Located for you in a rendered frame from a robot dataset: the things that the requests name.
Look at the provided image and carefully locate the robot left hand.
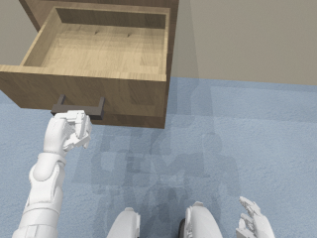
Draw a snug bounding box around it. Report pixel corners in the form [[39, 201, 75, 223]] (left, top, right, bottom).
[[43, 110, 92, 158]]

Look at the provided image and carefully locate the right robot shin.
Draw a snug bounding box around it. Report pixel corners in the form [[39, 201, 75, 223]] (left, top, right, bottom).
[[183, 201, 204, 238]]

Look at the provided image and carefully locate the cabinet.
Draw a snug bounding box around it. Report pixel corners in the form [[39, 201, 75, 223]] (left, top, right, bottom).
[[19, 0, 179, 129]]

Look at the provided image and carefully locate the robot right hand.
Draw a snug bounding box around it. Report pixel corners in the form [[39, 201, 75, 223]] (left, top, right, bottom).
[[236, 196, 275, 238]]

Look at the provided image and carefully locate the robot left forearm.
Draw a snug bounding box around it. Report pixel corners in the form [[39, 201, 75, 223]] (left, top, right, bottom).
[[12, 152, 66, 238]]

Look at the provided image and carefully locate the handle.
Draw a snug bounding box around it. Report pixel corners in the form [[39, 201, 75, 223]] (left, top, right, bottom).
[[51, 94, 106, 120]]

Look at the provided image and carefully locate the drawer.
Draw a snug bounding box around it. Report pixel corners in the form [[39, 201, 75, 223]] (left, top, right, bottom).
[[0, 6, 169, 117]]

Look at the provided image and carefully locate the robot right thigh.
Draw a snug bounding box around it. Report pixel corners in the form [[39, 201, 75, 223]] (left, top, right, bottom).
[[184, 205, 223, 238]]

